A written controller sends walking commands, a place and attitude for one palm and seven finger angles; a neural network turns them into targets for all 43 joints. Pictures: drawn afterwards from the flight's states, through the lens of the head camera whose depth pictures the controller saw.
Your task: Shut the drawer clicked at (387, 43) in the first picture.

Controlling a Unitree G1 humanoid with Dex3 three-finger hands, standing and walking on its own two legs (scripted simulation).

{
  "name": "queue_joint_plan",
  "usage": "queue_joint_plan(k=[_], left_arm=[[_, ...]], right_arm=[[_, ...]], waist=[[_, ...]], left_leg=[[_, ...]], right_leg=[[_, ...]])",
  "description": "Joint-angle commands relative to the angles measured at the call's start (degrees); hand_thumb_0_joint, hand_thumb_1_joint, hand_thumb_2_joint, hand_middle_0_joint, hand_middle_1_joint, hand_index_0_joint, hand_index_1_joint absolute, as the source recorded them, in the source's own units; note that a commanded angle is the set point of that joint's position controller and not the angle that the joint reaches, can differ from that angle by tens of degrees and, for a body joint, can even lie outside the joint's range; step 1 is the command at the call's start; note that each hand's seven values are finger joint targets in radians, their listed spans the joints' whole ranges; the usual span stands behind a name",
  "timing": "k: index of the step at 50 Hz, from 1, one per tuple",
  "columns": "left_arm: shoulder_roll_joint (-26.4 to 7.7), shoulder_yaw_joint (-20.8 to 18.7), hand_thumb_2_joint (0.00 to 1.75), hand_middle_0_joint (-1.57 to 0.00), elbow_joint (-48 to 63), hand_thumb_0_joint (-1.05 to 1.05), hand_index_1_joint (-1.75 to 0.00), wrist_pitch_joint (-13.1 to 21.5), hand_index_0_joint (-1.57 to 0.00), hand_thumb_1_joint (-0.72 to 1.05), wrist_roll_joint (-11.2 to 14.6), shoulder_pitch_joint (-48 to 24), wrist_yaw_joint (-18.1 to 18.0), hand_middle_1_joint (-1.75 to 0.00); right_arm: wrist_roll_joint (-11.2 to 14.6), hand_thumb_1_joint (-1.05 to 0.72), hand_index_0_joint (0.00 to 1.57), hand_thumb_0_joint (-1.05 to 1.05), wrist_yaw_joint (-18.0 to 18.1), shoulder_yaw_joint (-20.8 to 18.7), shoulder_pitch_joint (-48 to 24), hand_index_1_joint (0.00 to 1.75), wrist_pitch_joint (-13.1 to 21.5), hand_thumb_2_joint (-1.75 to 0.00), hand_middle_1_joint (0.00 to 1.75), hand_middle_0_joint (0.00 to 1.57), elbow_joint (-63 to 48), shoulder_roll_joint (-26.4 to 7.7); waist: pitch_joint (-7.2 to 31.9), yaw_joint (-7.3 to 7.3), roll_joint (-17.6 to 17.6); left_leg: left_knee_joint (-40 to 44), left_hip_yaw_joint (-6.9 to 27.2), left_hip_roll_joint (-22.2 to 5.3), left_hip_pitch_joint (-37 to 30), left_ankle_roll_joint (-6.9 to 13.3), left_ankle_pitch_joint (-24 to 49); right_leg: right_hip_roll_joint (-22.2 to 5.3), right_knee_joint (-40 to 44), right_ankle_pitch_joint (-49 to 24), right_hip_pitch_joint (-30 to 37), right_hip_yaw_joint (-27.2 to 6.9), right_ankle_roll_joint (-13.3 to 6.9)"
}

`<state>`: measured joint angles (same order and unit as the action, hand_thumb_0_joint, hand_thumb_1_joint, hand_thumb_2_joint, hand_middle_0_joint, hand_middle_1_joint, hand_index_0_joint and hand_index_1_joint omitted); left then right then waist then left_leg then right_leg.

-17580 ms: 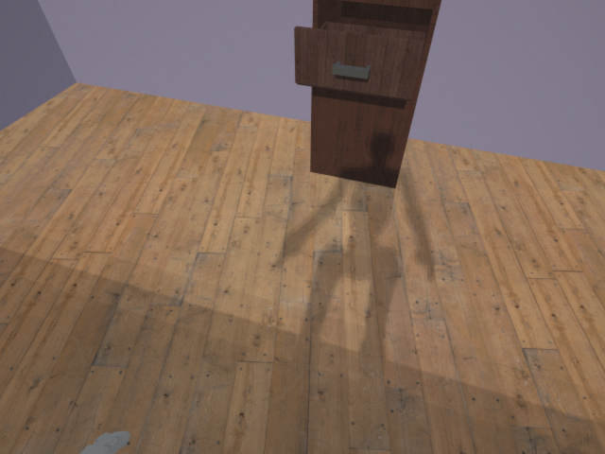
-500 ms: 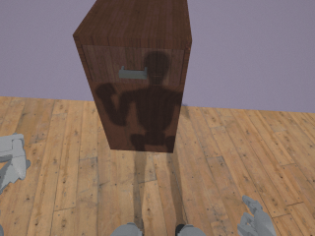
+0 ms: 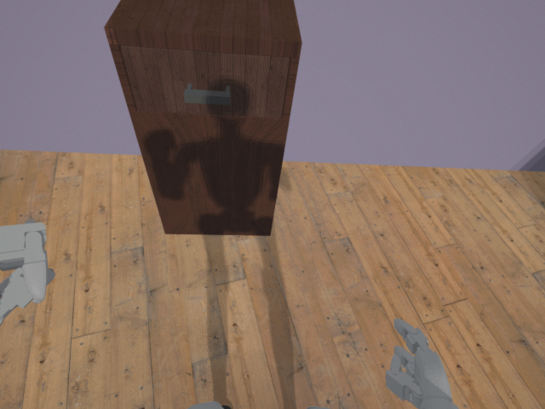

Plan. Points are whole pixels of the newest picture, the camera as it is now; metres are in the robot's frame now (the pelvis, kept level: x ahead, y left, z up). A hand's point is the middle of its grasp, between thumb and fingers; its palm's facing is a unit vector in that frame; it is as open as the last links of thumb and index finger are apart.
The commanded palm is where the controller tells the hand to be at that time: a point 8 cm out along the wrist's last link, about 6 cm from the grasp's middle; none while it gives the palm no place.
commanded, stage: stop stepping back and stand still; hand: left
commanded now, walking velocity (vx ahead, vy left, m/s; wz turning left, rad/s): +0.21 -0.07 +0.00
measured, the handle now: (208, 92) +0.83 +0.21 -0.04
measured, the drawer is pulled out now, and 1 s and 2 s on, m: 0.00 0.00 0.00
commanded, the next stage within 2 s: let the arm hang, fingers relaxed in 1.06 s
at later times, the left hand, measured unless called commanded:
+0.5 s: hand out of the picture +0.12 +0.25 +0.17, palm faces +0.38 -0.86 -0.35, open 3.3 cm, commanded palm +0.05 +0.29 +0.19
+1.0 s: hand out of the picture +0.09 +0.27 +0.19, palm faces +0.35 -0.84 -0.42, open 3.3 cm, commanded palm +0.02 +0.32 +0.19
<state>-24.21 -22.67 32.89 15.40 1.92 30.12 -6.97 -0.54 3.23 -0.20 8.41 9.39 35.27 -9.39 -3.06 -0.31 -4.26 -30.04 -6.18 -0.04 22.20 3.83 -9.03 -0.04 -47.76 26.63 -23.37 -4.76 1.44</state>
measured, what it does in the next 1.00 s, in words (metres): walks backwards: right foot, then left foot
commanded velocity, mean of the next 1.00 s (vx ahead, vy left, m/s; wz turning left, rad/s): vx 0.15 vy -0.05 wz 0.00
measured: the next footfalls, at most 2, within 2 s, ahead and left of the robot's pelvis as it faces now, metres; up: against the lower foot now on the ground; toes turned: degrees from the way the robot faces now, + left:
right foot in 0.18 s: -0.01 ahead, -0.12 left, +0.01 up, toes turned -7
left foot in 0.40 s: +0.01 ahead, +0.14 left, +0.00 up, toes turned +3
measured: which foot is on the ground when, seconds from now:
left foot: down 0.00-0.18, up 0.20-0.38, down 0.40-0.60, up 0.62-0.82, down 0.84-1.00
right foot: up 0.00-0.16, down 0.18-0.86, up 0.88-1.00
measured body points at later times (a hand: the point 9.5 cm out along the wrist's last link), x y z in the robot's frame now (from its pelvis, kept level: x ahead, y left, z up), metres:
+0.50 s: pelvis -0.09 +0.02 +0.00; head -0.12 +0.04 +0.45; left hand +0.09 +0.29 +0.18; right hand +0.03 -0.24 -0.08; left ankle -0.03 +0.13 -0.73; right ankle -0.06 -0.10 -0.70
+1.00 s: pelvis -0.11 +0.04 +0.01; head -0.11 +0.07 +0.46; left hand +0.07 +0.31 +0.22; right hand +0.04 -0.20 -0.06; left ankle -0.06 +0.13 -0.73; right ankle -0.08 -0.08 -0.68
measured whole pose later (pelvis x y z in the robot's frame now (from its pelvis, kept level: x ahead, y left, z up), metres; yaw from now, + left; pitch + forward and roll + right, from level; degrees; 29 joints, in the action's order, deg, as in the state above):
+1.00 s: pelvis -0.11 +0.04 +0.01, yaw -1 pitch -3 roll -1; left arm -23.9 -22.0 36.5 12.2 0.3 32.0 -8.8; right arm -0.7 3.1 0.4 13.6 9.9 36.1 -9.6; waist -2.2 -1.3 -2.9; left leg -28.5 -4.8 -1.5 14.6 2.4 -11.6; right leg -0.4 -51.0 22.4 -24.5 2.8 0.1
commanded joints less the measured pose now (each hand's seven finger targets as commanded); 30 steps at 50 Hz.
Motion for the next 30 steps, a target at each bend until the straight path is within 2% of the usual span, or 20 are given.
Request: queue_joint_plan(k=[1, 4, 6, 7, 8, 9, 10, 12, 13, 15, 18, 19, 20, 21, 22, 24, 27, 28, 29, 30], left_arm=[[-9.86, -10.01, 0.90, -1.40, 21.01, 0.00, -1.60, 2.78, -1.40, 0.90, 0.73, 7.43, -1.83, -1.60], [-7.74, -8.63, 0.90, -1.40, 18.53, 0.00, -1.60, 0.84, -1.40, 0.90, 0.59, 13.07, -2.60, -1.60], [-7.97, -8.85, 0.90, -1.40, 15.41, 0.00, -1.60, 0.01, -1.40, 0.90, 0.18, 13.21, -2.77, -1.60], [-7.67, -8.17, 0.90, -1.40, 13.81, 0.00, -1.60, -0.15, -1.40, 0.90, 0.18, 11.80, -2.74, -1.60], [-8.80, -8.69, 0.90, -1.40, 12.10, 0.00, -1.60, -0.43, -1.40, 0.90, 0.17, 10.51, -2.71, -1.60], [-10.43, -9.25, 0.90, -1.40, 12.44, 0.00, -1.60, -0.43, -1.40, 0.90, 0.63, 7.90, -2.75, -1.60], [-11.46, -9.97, 0.90, -1.40, 12.41, 0.00, -1.60, -0.17, -1.40, 0.90, 1.19, 3.05, -3.11, -1.60], [-9.15, -8.50, 0.90, -1.40, 7.63, 0.00, -1.60, -0.09, -1.40, 0.90, 0.62, 1.58, -3.01, -1.60], [-6.94, -6.53, 0.90, -1.40, 4.87, 0.00, -1.60, -0.53, -1.40, 0.90, 0.64, 1.20, -3.03, -1.60], [-4.46, -2.80, 0.90, -1.40, 2.40, 0.00, -1.60, -1.30, -1.40, 0.90, -0.05, -0.27, -2.94, -1.60], [-3.94, 0.04, 0.90, -1.40, 5.56, 0.00, -1.60, -0.55, -1.40, 0.90, -0.77, -5.14, -3.03, -1.60], [-4.65, -0.29, 0.90, -1.40, 8.11, 0.00, -1.60, -0.11, -1.40, 0.90, -0.84, -6.35, -3.23, -1.60], [-4.89, -0.73, 0.90, -1.40, 11.93, 0.00, -1.60, 0.59, -1.40, 0.90, -1.06, -7.48, -3.29, -1.60], [-6.78, -2.28, 0.90, -1.40, 14.54, 0.00, -1.60, 1.16, -1.40, 0.90, -1.62, -7.58, -3.58, -1.60], [-8.28, -4.44, 0.90, -1.40, 15.00, 0.00, -1.60, 1.51, -1.40, 0.90, -1.78, -6.57, -3.45, -1.60], [-9.43, -7.03, 0.90, -1.40, 15.50, 0.00, -1.60, 1.05, -1.40, 0.90, -1.75, -1.04, -3.10, -1.60], [-8.63, -7.41, 0.90, -1.40, 14.30, 0.00, -1.60, 0.23, -1.40, 0.90, -1.20, 5.58, -3.36, -1.60], [-8.65, -7.76, 0.90, -1.40, 12.13, 0.00, -1.60, 0.10, -1.40, 0.90, -1.30, 7.07, -3.34, -1.60], [-8.54, -7.97, 0.90, -1.40, 9.90, 0.00, -1.60, -0.09, -1.40, 0.90, -1.49, 7.61, -3.20, -1.60], [-9.15, -8.27, 0.90, -1.40, 7.90, 0.00, -1.60, -0.84, -1.40, 0.90, -1.15, 7.01, -2.93, -1.60]], right_arm=[[-0.15, -0.90, 0.20, 0.00, -0.31, -2.79, 0.05, 0.30, 4.02, -0.90, 0.30, 0.20, -10.14, -8.77], [0.12, -0.90, 0.20, 0.00, -0.23, -2.00, -1.97, 0.30, 2.33, -0.90, 0.30, 0.20, -11.34, -9.02], [-0.14, -0.90, 0.20, 0.00, 0.30, -2.33, -2.26, 0.30, 0.71, -0.90, 0.30, 0.20, -11.77, -9.58], [-0.32, -0.90, 0.20, 0.00, 0.56, -2.33, -2.50, 0.30, -0.20, -0.90, 0.30, 0.20, -11.59, -9.24], [-0.47, -0.90, 0.20, 0.00, 0.84, -2.88, -1.95, 0.30, -1.09, -0.90, 0.30, 0.20, -11.01, -9.18], [-0.42, -0.90, 0.20, 0.00, 1.11, -3.15, -1.19, 0.30, -1.76, -0.90, 0.30, 0.20, -9.98, -9.08], [-0.77, -0.90, 0.20, 0.00, 1.21, -3.06, -0.84, 0.30, -1.85, -0.90, 0.30, 0.20, -8.42, -9.60], [-0.04, -0.90, 0.20, 0.00, 1.35, -2.92, 1.71, 0.30, -1.04, -0.90, 0.30, 0.20, -6.70, -9.35], [0.02, -0.90, 0.20, 0.00, 1.54, -2.62, 1.83, 0.30, -1.06, -0.90, 0.30, 0.20, -6.83, -8.66], [0.05, -0.90, 0.20, 0.00, 2.44, -2.49, 0.36, 0.30, -1.12, -0.90, 0.30, 0.20, -6.40, -8.33], [-0.07, -0.90, 0.20, 0.00, 3.69, -1.66, 0.16, 0.30, 1.15, -0.90, 0.30, 0.20, -5.89, -8.92], [-0.15, -0.90, 0.20, 0.00, 3.84, -1.73, 0.83, 0.30, 1.83, -0.90, 0.30, 0.20, -6.17, -10.04], [-0.27, -0.90, 0.20, 0.00, 3.77, -1.91, 0.85, 0.30, 2.29, -0.90, 0.30, 0.20, -6.98, -11.14], [-0.04, -0.90, 0.20, 0.00, 3.44, -1.69, 1.13, 0.30, 2.55, -0.90, 0.30, 0.20, -7.72, -10.65], [-0.48, -0.90, 0.20, 0.00, 2.81, -1.72, 1.15, 0.30, 2.97, -0.90, 0.30, 0.20, -6.91, -9.44], [-0.40, -0.90, 0.20, 0.00, 1.40, -1.84, 0.20, 0.30, 3.24, -0.90, 0.30, 0.20, -7.16, -8.72], [-0.21, -0.90, 0.20, 0.00, 0.69, -1.48, -0.94, 0.30, 2.13, -0.90, 0.30, 0.20, -8.00, -8.61], [-0.28, -0.90, 0.20, 0.00, 0.65, -1.68, -0.97, 0.30, 1.21, -0.90, 0.30, 0.20, -8.41, -8.67], [-0.32, -0.90, 0.20, 0.00, 0.67, -2.15, -0.69, 0.30, 0.25, -0.90, 0.30, 0.20, -8.50, -8.50], [0.05, -0.90, 0.20, 0.00, 0.43, -2.83, -0.86, 0.30, -0.93, -0.90, 0.30, 0.20, -8.75, -7.67]], waist=[[15.77, 0.23, 15.56], [9.88, 0.10, 19.25], [7.41, -0.18, 18.59], [5.48, -0.25, 13.84], [4.20, -0.36, 4.05], [3.10, -0.06, -7.86], [-0.10, -0.13, -9.27], [5.30, -1.37, -7.39], [5.48, -1.81, -5.52], [2.85, -1.59, -3.38], [1.24, -1.53, 0.74], [1.31, -1.60, 6.92], [1.57, -1.50, 17.23], [1.68, -1.53, 22.12], [1.15, -1.55, 19.05], [1.45, -0.38, 18.20], [2.56, 0.85, 18.58], [3.36, 1.09, 15.12], [2.78, 1.51, 6.14], [1.68, 1.34, -12.35]], left_leg=[[16.23, 17.98, -16.36, -15.39, 2.64, -3.85], [22.31, 11.59, -12.60, 1.87, -0.55, -28.23], [19.28, 8.53, -9.10, 9.07, -2.59, -32.84], [12.72, 6.24, -6.49, 9.31, -3.53, -30.39], [-2.16, 3.22, -2.55, 7.80, -4.10, -25.07], [-21.03, 3.39, -0.49, 6.58, -4.44, -17.28], [-29.17, 5.40, -1.52, 9.66, -4.42, -12.37], [-29.48, 6.50, -2.99, 10.43, -3.94, -10.35], [-24.52, 6.27, -4.15, 4.68, -3.59, -11.21], [-16.04, 2.45, -3.22, -5.18, -2.73, -12.14], [1.03, 0.11, -1.89, -10.23, -1.59, -14.17], [7.99, 6.57, -4.66, -10.13, 0.27, -17.89], [14.18, 19.80, -12.06, -12.44, 3.70, -21.56], [18.39, 30.64, -19.47, -13.81, 6.97, -21.58], [19.99, 32.10, -20.67, -10.63, 8.69, -19.83], [20.63, 26.63, -19.20, -0.76, 7.19, -27.99], [15.61, 13.08, -13.79, 10.35, 1.99, -29.78], [10.73, 10.52, -11.79, 14.59, 0.39, -30.98], [-1.93, 5.70, -7.01, 17.70, -1.36, -29.35], [-23.41, 1.04, -0.09, 18.27, -3.14, -24.73]], right_leg=[[-0.87, -0.31, 0.35, 0.65, 3.05, -0.65], [1.70, 10.61, -0.46, 15.62, 10.21, -1.59], [2.36, 17.48, -0.62, 22.49, 11.56, -2.93], [0.51, 23.75, 1.86, 20.71, 8.77, -4.21], [-5.26, 31.79, 10.18, 13.72, -1.55, -7.54], [-17.46, 40.96, 20.22, 3.04, -18.93, -12.80], [-21.59, 42.68, 13.19, -0.05, -20.49, -14.85], [-17.63, 36.15, 5.92, 7.04, -13.21, -13.18], [-16.17, 35.20, 10.69, 1.64, -9.12, -11.23], [-13.49, 34.92, 19.45, -8.13, -3.59, -9.36], [-9.61, 27.22, 13.38, -3.72, 0.46, -7.40], [-6.81, 19.06, 7.89, -2.09, 1.93, -5.62], [-1.56, 7.56, 3.05, -5.95, 5.34, -2.73], [0.57, -2.91, 2.85, -10.53, 8.33, -0.91], [-0.07, -8.87, 3.08, -9.96, 5.87, -1.12], [-2.61, -7.25, 0.94, -1.60, 4.17, -2.06], [-0.31, 8.14, -2.53, 17.12, 9.54, -2.44], [0.15, 13.33, -1.24, 22.94, 8.90, -3.12], [-2.44, 21.27, 2.60, 23.50, 2.98, -5.01], [-13.24, 35.67, 17.90, 14.72, -18.65, -9.59]])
